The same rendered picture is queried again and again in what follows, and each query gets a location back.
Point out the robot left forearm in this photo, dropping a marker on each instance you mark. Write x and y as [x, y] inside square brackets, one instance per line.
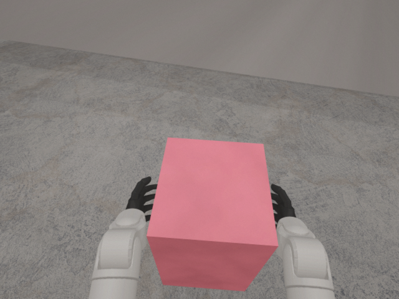
[117, 263]

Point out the right robot hand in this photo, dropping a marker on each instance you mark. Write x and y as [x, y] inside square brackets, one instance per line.
[283, 207]

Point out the robot right forearm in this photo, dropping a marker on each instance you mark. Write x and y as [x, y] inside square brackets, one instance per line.
[305, 262]

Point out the carton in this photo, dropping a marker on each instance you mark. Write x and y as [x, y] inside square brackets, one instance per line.
[212, 222]

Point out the left robot hand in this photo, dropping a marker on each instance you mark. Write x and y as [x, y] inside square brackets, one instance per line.
[138, 199]

